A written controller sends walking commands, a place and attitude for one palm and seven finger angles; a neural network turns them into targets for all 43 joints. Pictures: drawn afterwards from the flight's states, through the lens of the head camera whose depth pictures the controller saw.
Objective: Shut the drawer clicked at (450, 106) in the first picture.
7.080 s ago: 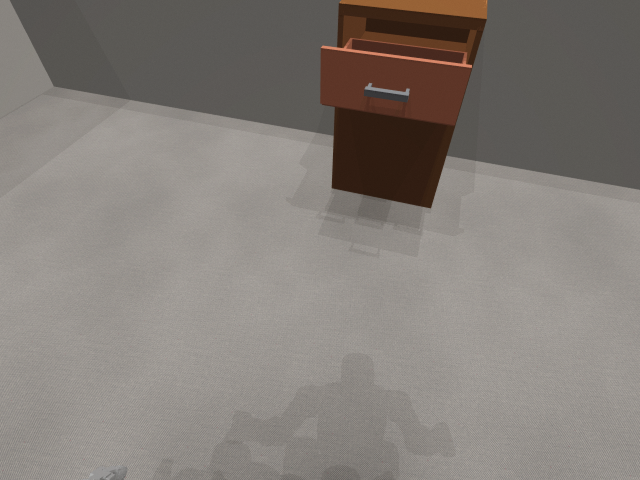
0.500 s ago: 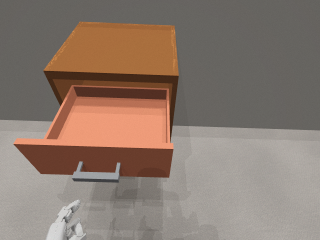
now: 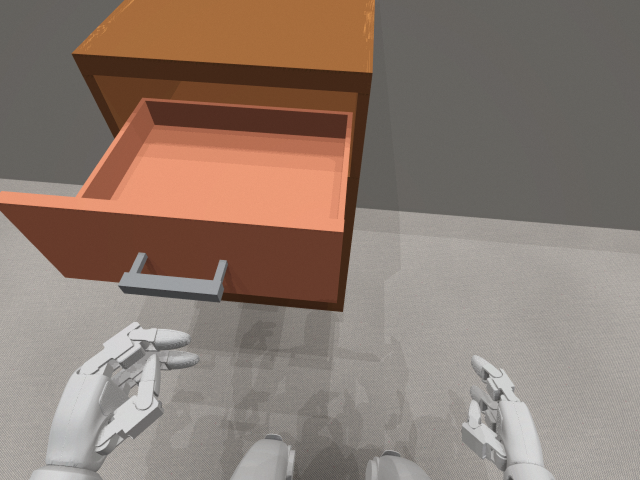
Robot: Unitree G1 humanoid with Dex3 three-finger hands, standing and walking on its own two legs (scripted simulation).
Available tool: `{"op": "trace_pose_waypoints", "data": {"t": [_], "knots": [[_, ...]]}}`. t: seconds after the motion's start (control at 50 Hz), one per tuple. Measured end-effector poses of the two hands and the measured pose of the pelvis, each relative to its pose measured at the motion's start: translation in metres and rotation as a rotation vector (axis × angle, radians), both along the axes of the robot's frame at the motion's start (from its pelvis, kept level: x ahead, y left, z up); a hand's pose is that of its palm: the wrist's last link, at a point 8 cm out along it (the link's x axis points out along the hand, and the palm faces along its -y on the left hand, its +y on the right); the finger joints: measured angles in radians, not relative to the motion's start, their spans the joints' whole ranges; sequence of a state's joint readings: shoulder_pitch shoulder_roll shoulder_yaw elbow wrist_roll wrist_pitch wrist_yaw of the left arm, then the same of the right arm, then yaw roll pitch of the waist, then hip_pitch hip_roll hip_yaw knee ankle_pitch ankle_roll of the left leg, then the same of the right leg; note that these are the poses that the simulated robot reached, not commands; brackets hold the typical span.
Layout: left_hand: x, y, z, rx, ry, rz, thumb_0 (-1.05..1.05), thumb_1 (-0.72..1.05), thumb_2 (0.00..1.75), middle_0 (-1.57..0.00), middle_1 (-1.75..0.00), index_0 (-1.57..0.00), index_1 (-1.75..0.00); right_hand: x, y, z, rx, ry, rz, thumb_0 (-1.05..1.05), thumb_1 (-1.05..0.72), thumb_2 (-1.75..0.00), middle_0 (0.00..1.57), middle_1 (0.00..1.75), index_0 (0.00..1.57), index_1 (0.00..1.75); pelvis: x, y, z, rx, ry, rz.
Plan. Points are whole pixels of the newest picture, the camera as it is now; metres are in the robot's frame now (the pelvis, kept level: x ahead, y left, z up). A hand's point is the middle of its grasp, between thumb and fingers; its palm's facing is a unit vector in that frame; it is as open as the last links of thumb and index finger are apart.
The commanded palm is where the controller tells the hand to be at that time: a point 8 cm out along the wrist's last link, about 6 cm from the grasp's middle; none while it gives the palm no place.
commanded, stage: raise the hand and make a fist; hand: left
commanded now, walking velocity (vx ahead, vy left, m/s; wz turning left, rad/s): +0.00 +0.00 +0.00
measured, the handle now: (176, 275) +0.36 +0.24 +0.02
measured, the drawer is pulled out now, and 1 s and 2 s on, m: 0.29 0.29 0.29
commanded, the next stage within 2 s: bring the fist close to the handle in 1.26 s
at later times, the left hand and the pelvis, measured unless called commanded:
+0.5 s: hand (141, 403) +0.18 +0.19 +0.09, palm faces +0.01 -1.00 -0.05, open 3.1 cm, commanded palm +0.14 +0.24 +0.10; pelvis +0.02 +0.02 +0.02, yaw -1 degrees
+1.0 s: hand (137, 399) +0.18 +0.18 +0.11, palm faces +0.01 -1.00 -0.05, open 3.2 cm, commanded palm +0.14 +0.24 +0.12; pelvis +0.03 +0.03 +0.03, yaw -1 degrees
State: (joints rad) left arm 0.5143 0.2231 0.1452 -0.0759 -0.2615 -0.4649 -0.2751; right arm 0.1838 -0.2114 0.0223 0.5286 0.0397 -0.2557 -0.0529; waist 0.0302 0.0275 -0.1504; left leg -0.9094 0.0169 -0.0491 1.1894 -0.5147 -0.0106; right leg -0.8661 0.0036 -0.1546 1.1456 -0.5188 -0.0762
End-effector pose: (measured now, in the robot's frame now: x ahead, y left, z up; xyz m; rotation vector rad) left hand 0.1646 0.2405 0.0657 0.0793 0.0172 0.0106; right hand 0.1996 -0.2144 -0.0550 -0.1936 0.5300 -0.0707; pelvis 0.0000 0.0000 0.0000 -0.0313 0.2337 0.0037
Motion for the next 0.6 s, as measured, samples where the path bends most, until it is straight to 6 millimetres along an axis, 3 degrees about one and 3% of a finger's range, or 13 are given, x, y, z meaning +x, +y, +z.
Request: {"op": "trace_pose_waypoints", "data": {"t": [0.08, 0.18, 0.34, 0.44, 0.6], "knots": [[0.015, -0.001, -0.002, -0.015, 0.101, -0.022, 0.01, 0.89, 0.90, -0.75, -0.90, -0.76, -0.90, -0.014, -0.004, -0.005, 0.032, 0.071, -0.070, 0.01, -0.90, -0.90, 0.21, 0.30, 0.21, 0.30, 0.009, -0.002, 0.009, 0.009, -0.002, -0.010], [0.013, 0.010, 0.010, 0.000, 0.116, 0.042, 0.01, 0.90, 0.90, -0.85, -1.01, -0.85, -1.00, -0.028, -0.017, -0.004, 0.021, 0.130, -0.142, 0.01, -0.90, -0.90, 0.21, 0.30, 0.21, 0.30, 0.020, -0.001, 0.019, 0.017, -0.007, -0.018], [-0.004, 0.010, 0.016, -0.010, 0.099, 0.017, 0.01, 0.90, 0.90, -1.01, -1.18, -1.01, -1.18, -0.018, -0.028, 0.006, -0.043, 0.106, -0.139, 0.01, -0.91, -0.90, 0.21, 0.30, 0.21, 0.30, 0.024, 0.010, 0.020, 0.011, -0.001, -0.014], [-0.005, 0.006, 0.021, -0.025, 0.071, 0.006, 0.01, 0.90, 0.90, -1.11, -1.29, -1.11, -1.28, -0.001, -0.018, 0.017, -0.042, 0.044, -0.115, 0.01, -0.91, -0.90, 0.20, 0.30, 0.20, 0.30, 0.024, 0.016, 0.020, 0.005, -0.006, -0.014], [-0.006, 0.002, 0.034, -0.031, 0.047, 0.007, 0.01, 0.90, 0.90, -1.27, -1.46, -1.27, -1.46, 0.021, 0.017, 0.033, 0.011, -0.030, -0.049, 0.01, -0.91, -0.90, 0.20, 0.30, 0.20, 0.30, 0.024, 0.024, 0.022, -0.004, -0.024, -0.011]]}}
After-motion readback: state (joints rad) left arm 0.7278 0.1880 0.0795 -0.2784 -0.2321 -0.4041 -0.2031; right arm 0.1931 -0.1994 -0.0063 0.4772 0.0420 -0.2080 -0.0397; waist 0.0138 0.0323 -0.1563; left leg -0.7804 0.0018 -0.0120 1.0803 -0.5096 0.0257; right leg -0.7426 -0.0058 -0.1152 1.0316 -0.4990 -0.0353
